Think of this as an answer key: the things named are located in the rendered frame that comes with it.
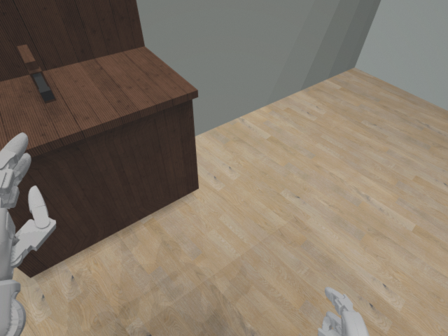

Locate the counter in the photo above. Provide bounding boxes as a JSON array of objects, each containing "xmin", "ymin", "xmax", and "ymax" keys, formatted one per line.
[{"xmin": 0, "ymin": 0, "xmax": 199, "ymax": 278}]

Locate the robot left forearm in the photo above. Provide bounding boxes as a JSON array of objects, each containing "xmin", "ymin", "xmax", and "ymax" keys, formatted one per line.
[{"xmin": 0, "ymin": 279, "xmax": 26, "ymax": 336}]

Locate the robot left hand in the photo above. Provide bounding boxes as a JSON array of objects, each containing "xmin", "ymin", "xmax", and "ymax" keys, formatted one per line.
[{"xmin": 0, "ymin": 132, "xmax": 56, "ymax": 281}]

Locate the robot right hand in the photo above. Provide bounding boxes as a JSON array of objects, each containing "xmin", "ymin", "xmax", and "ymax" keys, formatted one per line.
[{"xmin": 318, "ymin": 287, "xmax": 370, "ymax": 336}]

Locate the tap lever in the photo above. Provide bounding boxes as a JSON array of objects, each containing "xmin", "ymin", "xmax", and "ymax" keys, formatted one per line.
[{"xmin": 33, "ymin": 73, "xmax": 54, "ymax": 102}]

